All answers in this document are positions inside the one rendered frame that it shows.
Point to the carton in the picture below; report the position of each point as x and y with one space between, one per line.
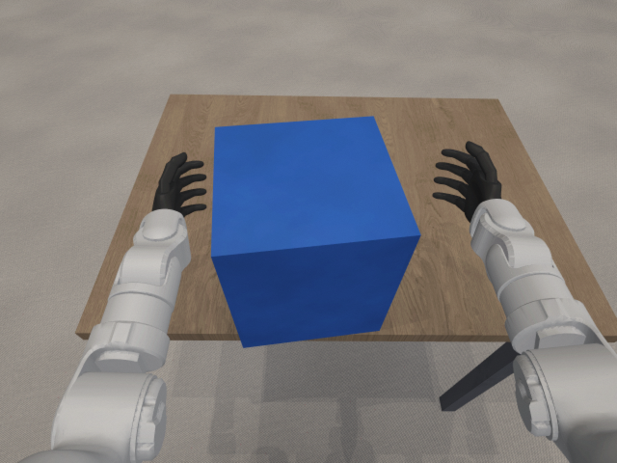
311 230

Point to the right robot forearm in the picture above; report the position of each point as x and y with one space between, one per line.
540 310

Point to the table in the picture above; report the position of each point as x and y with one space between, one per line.
445 293

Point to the right robot hand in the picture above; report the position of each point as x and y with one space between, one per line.
481 178

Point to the left robot upper arm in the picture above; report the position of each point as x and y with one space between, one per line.
109 417

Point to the right robot upper arm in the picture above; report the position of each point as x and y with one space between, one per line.
569 395

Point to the left robot hand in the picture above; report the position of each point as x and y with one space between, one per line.
168 195

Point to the left robot forearm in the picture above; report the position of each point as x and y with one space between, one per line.
132 335

